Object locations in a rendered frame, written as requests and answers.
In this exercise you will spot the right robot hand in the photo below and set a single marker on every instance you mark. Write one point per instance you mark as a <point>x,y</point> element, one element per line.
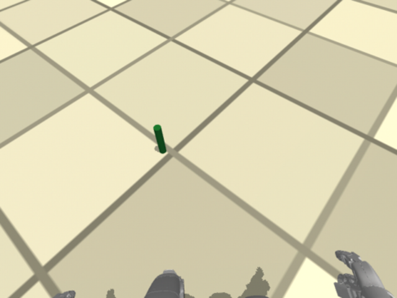
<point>350,286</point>

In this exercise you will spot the can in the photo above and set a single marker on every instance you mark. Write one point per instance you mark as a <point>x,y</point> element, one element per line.
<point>159,138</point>

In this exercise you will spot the right robot arm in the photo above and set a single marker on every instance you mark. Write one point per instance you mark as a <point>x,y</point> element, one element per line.
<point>375,292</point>

